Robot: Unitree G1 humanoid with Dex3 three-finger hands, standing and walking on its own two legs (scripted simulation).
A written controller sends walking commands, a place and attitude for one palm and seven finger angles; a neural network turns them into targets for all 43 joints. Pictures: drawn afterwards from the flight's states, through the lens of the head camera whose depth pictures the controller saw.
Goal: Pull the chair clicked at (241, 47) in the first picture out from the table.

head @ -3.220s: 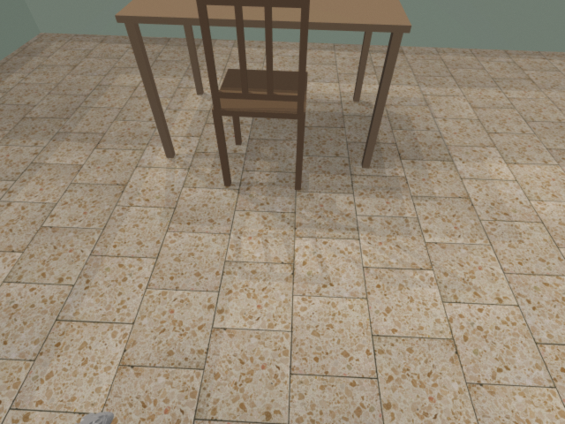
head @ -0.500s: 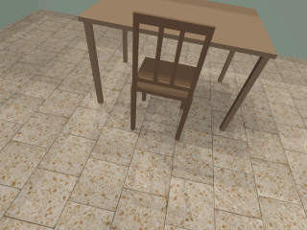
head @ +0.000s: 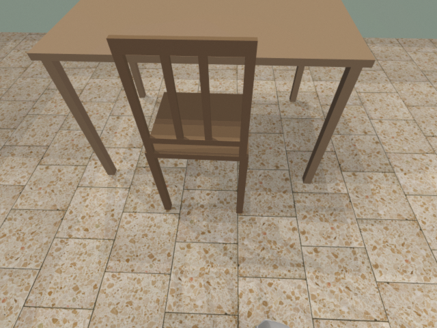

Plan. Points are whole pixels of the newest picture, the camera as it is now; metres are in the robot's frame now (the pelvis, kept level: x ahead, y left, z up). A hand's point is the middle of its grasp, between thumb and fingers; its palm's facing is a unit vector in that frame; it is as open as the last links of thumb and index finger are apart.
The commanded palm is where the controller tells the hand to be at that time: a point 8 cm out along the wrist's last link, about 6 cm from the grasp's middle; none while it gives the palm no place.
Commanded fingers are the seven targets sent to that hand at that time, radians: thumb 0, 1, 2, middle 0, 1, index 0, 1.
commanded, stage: take the last steps up to it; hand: left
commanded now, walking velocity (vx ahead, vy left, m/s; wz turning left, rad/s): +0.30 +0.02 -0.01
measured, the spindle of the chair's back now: (173, 101) +0.74 +0.18 -0.06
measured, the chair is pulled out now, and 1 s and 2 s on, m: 0.00 0.00 0.00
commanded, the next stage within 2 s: come to a stop and stand still in 0.62 s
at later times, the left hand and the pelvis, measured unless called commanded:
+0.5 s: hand out of the picture +0.14 +0.22 -0.17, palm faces +0.05 -0.99 -0.12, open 7.3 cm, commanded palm none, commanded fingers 0.00 0.90 0.90 -0.20 -0.30 -0.20 -0.30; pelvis +0.16 +0.05 +0.02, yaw -1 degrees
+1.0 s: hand (149, 228) +0.36 +0.20 -0.15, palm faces +0.03 -0.98 -0.21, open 7.2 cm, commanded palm none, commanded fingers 0.00 0.90 0.90 -0.20 -0.30 -0.20 -0.30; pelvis +0.27 +0.03 +0.02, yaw +1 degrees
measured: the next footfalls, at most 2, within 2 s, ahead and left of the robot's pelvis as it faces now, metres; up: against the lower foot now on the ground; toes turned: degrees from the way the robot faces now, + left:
left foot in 0.38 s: +0.23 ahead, +0.14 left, +0.00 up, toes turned +10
right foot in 0.80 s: +0.34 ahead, -0.09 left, +0.00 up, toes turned -8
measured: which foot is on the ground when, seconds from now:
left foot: up 0.00-0.36, down 0.38-0.82, up 0.84-1.00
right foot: down 0.00-0.38, up 0.40-0.78, down 0.80-1.00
